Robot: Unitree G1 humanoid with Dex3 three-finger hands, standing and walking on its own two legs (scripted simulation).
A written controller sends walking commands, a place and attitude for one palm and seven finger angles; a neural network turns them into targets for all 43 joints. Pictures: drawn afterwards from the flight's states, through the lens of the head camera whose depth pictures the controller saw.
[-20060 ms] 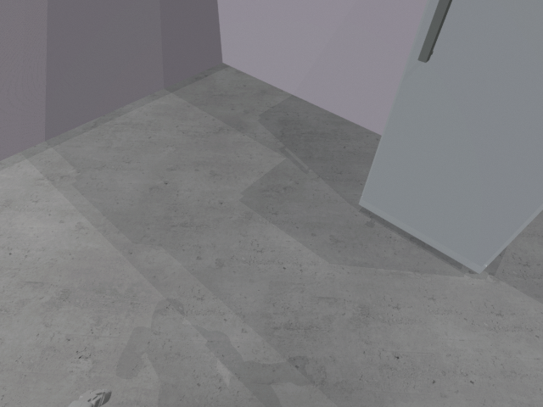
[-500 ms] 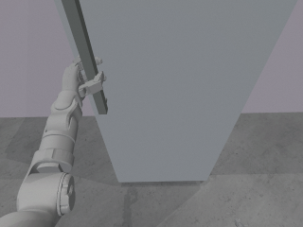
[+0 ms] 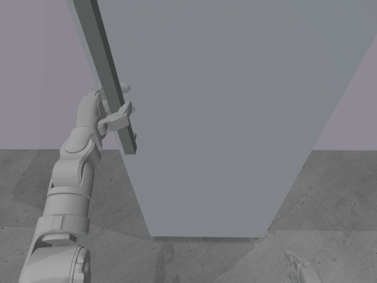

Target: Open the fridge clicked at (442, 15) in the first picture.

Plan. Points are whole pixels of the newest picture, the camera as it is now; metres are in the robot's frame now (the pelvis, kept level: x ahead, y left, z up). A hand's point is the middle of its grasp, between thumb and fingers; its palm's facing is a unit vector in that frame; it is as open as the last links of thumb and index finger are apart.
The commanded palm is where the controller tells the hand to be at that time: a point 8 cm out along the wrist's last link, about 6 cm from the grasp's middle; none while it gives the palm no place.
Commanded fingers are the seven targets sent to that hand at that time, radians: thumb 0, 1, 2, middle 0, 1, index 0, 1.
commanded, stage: pull the door a little, standing still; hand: left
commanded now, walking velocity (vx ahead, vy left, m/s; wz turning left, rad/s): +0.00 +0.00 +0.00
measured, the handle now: (110, 68) +0.45 +0.18 +0.26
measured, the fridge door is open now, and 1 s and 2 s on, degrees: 0 13 49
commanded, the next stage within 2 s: walk backward, drawing the door open in 0.38 s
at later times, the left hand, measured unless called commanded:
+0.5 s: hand (121, 134) +0.34 +0.15 +0.18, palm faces +0.04 -1.00 -0.05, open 6.6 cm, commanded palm +0.32 +0.20 +0.17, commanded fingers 0.00 0.90 0.90 -0.45 -1.40 -0.45 -1.40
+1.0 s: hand (126, 160) +0.29 +0.13 +0.16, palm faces +0.41 -0.82 -0.40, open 7.5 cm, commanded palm +0.24 +0.16 +0.17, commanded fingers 0.00 0.90 0.90 -0.45 -1.40 -0.45 -1.40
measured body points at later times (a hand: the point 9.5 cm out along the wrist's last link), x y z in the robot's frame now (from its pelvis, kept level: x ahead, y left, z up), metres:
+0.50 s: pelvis +0.07 -0.01 +0.01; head +0.05 -0.03 +0.46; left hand +0.34 +0.20 +0.18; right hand +0.22 -0.26 -0.07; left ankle -0.01 +0.14 -0.73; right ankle -0.07 -0.06 -0.73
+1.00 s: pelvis +0.07 -0.09 -0.02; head +0.10 -0.15 +0.42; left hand +0.26 +0.17 +0.19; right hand +0.25 -0.30 -0.14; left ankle -0.02 +0.06 -0.69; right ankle +0.21 -0.10 -0.74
